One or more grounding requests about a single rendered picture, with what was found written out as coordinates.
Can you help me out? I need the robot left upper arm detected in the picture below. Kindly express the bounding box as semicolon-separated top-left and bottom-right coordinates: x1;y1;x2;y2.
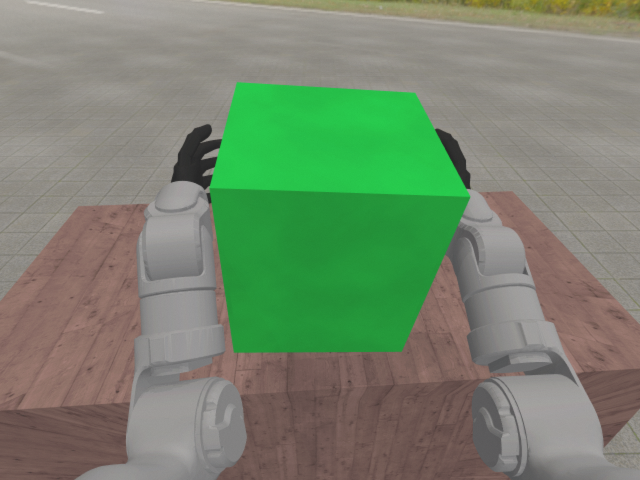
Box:
75;376;247;480

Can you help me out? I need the robot left forearm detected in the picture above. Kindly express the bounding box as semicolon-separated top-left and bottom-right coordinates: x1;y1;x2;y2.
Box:
126;181;226;456

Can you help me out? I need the robot right hand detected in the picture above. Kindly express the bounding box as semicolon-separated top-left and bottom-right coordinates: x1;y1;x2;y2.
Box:
435;129;471;189

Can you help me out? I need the robot left hand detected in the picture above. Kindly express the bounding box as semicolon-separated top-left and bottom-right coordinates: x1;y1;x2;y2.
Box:
171;124;222;203

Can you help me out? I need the pedestal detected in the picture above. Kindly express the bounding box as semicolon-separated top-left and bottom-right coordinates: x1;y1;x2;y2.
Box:
0;191;640;480

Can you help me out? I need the robot right upper arm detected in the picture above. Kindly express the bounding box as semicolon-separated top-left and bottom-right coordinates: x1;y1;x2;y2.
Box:
472;374;640;480

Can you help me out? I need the carton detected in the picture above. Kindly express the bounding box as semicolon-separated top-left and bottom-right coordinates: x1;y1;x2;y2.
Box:
209;82;470;353

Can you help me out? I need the robot right forearm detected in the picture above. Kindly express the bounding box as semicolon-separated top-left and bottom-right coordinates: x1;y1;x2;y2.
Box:
445;189;604;449

